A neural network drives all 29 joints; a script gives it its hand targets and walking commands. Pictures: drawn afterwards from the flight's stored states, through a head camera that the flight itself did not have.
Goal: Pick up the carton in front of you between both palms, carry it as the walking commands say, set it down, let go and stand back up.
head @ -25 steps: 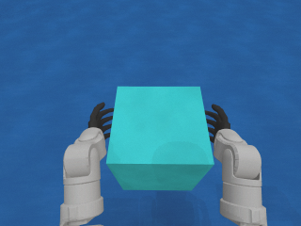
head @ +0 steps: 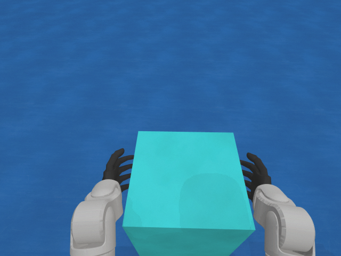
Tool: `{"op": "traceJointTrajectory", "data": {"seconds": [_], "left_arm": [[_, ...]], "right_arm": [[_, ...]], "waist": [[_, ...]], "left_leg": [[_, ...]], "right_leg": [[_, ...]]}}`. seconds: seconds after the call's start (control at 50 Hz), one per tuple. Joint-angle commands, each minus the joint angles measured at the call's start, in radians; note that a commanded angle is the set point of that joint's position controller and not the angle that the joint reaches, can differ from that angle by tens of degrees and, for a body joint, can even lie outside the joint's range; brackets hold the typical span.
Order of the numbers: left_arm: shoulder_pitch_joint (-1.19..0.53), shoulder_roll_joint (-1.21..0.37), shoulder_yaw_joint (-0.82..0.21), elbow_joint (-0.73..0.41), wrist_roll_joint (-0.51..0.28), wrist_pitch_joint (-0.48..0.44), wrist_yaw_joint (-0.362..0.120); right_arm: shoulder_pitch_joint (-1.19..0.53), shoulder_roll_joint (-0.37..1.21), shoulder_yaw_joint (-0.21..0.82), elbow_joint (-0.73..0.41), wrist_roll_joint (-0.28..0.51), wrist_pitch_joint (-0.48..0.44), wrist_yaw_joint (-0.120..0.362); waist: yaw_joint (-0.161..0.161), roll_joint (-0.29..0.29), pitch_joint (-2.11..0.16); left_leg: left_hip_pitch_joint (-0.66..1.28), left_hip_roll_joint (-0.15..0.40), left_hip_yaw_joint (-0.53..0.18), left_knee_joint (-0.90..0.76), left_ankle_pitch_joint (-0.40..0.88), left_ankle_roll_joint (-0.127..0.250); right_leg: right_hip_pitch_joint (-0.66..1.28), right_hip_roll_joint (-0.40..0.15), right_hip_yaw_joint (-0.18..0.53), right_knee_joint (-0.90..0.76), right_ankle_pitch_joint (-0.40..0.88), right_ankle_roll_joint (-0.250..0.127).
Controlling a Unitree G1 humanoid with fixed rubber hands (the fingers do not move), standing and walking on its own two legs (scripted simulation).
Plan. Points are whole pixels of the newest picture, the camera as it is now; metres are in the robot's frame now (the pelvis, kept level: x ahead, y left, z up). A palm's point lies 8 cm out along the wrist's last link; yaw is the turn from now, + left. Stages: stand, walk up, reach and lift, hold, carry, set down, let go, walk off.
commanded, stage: carry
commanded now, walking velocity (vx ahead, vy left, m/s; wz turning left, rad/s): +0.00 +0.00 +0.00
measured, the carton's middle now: (183, 198) +0.26 +0.00 +0.01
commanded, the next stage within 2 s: none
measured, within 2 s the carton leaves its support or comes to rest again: neither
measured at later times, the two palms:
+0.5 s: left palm (119, 113) +0.44 +0.17 +0.12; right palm (235, 117) +0.43 -0.13 +0.12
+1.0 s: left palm (126, 123) +0.45 +0.16 +0.08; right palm (235, 128) +0.44 -0.14 +0.07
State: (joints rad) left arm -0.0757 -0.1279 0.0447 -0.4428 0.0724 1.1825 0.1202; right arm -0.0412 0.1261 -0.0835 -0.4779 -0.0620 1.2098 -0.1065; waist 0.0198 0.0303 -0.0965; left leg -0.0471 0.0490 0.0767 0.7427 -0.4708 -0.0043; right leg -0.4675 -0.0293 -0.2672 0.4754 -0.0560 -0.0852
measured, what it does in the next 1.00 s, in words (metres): walks ahead: left foot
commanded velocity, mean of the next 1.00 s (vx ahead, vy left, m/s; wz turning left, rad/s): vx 0.00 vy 0.00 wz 0.00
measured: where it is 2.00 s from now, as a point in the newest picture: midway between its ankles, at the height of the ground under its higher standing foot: outside the picture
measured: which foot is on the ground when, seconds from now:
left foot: up 0.00-0.22, down 0.24-1.00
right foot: down 0.00-1.00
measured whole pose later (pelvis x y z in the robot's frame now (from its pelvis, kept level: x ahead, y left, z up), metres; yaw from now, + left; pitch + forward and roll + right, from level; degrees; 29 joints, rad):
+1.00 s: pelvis +0.19 +0.02 +0.01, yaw -2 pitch +3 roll +0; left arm -0.06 -0.13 0.07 -0.20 0.16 1.00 0.07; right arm -0.05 0.13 -0.06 -0.20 -0.15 1.02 -0.06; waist 0.00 -0.01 -0.14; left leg -0.30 0.07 0.19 0.55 -0.30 0.01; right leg -0.17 -0.09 -0.18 0.51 -0.38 0.03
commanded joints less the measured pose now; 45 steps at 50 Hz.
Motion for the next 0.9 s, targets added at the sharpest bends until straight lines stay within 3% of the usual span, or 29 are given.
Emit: {"op": "traceJointTrajectory", "data": {"seconds": [0.0,0.02,0.04,0.06,0.08,0.1,0.16,0.2,0.26,0.3,0.36,0.44,0.48,0.56,0.66,0.82,0.88], "left_arm": [[-0.313,-0.864,-0.669,-0.100,-0.339,0.017,-0.179],[-0.339,-0.887,-0.678,-0.113,-0.348,0.006,-0.180],[-0.318,-0.913,-0.662,-0.091,-0.332,0.002,-0.180],[-0.334,-0.926,-0.663,-0.087,-0.331,0.000,-0.183],[-0.330,-0.929,-0.668,-0.092,-0.335,-0.001,-0.189],[-0.328,-0.935,-0.679,-0.088,-0.336,-0.001,-0.194],[-0.279,-0.910,-0.678,-0.087,-0.332,-0.003,-0.203],[-0.286,-0.892,-0.672,-0.096,-0.331,-0.004,-0.203],[-0.324,-0.847,-0.651,-0.102,-0.311,0.016,-0.194],[-0.361,-0.819,-0.664,-0.110,-0.326,0.039,-0.187],[-0.330,-0.783,-0.656,-0.052,-0.317,0.057,-0.177],[-0.351,-0.807,-0.655,-0.044,-0.321,0.056,-0.178],[-0.358,-0.836,-0.656,-0.046,-0.323,0.049,-0.182],[-0.341,-0.865,-0.661,-0.054,-0.327,0.035,-0.188],[-0.311,-0.858,-0.665,-0.032,-0.297,0.006,-0.205],[-0.332,-0.776,-0.615,0.107,-0.227,-0.105,-0.232],[-0.357,-0.787,-0.612,0.121,-0.217,-0.156,-0.241]], "right_arm": [[-0.405,0.826,0.695,-0.112,0.328,-0.004,0.177],[-0.434,0.852,0.704,-0.114,0.336,-0.006,0.181],[-0.441,0.871,0.718,-0.105,0.337,-0.006,0.185],[-0.429,0.891,0.721,-0.084,0.335,-0.012,0.185],[-0.405,0.900,0.724,-0.086,0.328,-0.017,0.185],[-0.372,0.896,0.713,-0.064,0.319,-0.019,0.183],[-0.351,0.890,0.714,-0.083,0.304,-0.029,0.178],[-0.364,0.874,0.715,-0.101,0.305,-0.030,0.179],[-0.411,0.820,0.702,-0.111,0.314,-0.008,0.174],[-0.399,0.796,0.673,-0.073,0.299,0.004,0.170],[-0.333,0.762,0.633,0.004,0.275,0.017,0.162],[-0.375,0.800,0.644,0.006,0.292,0.018,0.161],[-0.407,0.828,0.662,-0.017,0.308,0.013,0.165],[-0.412,0.853,0.687,-0.049,0.319,0.003,0.169],[-0.383,0.847,0.705,-0.028,0.299,-0.023,0.192],[-0.387,0.768,0.645,0.120,0.219,-0.136,0.218],[-0.411,0.787,0.640,0.142,0.208,-0.185,0.224]], "waist": [[0.001,-0.168,-0.432],[0.001,-0.149,-0.380],[-0.008,-0.117,-0.328],[-0.018,-0.119,-0.270],[-0.022,-0.125,-0.254],[-0.021,-0.128,-0.248],[-0.020,-0.173,-0.262],[-0.020,-0.162,-0.263],[-0.008,-0.038,-0.205],[-0.012,0.053,-0.158],[-0.016,0.048,-0.216],[-0.018,0.034,-0.268],[-0.019,0.026,-0.274],[-0.020,-0.014,-0.289],[-0.019,-0.041,-0.275],[-0.019,-0.032,-0.233],[-0.020,-0.054,-0.231]], "left_leg": [[-0.531,-0.031,-0.079,0.619,-0.035,-0.009],[-0.522,0.031,-0.093,0.560,-0.002,0.005],[-0.478,0.062,-0.102,0.444,0.038,0.013],[-0.421,0.077,-0.084,0.289,0.055,0.008],[-0.350,0.064,-0.049,0.160,0.072,-0.002],[-0.300,0.046,-0.022,0.032,0.051,-0.010],[-0.205,0.014,0.056,-0.209,0.191,-0.022],[-0.138,0.032,0.074,-0.340,0.422,-0.024],[-0.108,0.147,-0.016,-0.367,0.581,-0.012],[-0.155,0.168,-0.031,-0.340,0.622,0.012],[-0.093,0.161,-0.021,-0.277,0.938,0.022],[-0.036,0.163,-0.017,-0.237,1.114,0.031],[-0.036,0.158,-0.009,-0.228,1.108,0.034],[-0.062,0.138,0.006,-0.209,1.011,0.027],[-0.090,0.125,0.025,-0.197,0.886,0.017],[-0.116,0.123,0.029,-0.197,0.757,0.021],[-0.126,0.122,0.030,-0.207,0.703,0.021]], "right_leg": [[0.791,-0.421,0.499,-0.089,0.679,-0.218],[0.674,-0.400,0.419,-0.112,0.639,-0.192],[0.549,-0.348,0.361,-0.161,0.522,-0.139],[0.441,-0.301,0.266,-0.197,0.410,-0.082],[0.363,-0.272,0.191,-0.202,0.399,-0.055],[0.330,-0.262,0.158,-0.201,0.411,-0.056],[0.338,-0.252,0.108,-0.164,0.344,-0.042],[0.323,-0.192,0.066,-0.114,0.142,0.026],[0.234,-0.133,0.083,-0.063,-0.182,0.092],[0.255,-0.140,0.140,-0.064,-0.081,0.109],[0.290,-0.142,0.135,0.024,0.114,0.131],[0.284,-0.115,0.127,0.050,0.119,0.140],[0.295,-0.115,0.129,0.037,0.126,0.139],[0.346,-0.128,0.132,0.043,0.271,0.133],[0.362,-0.144,0.141,0.033,0.369,0.122],[0.345,-0.152,0.147,0.024,0.307,0.111],[0.341,-0.153,0.144,0.015,0.274,0.106]]}}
